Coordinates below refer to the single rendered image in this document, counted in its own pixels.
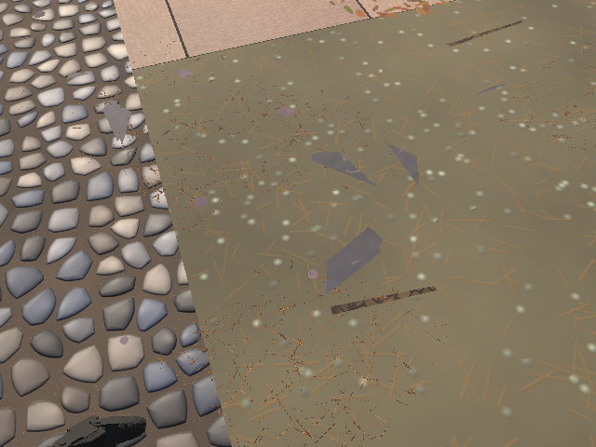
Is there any robot left hand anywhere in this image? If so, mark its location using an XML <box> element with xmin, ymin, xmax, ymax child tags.
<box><xmin>47</xmin><ymin>415</ymin><xmax>146</xmax><ymax>447</ymax></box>

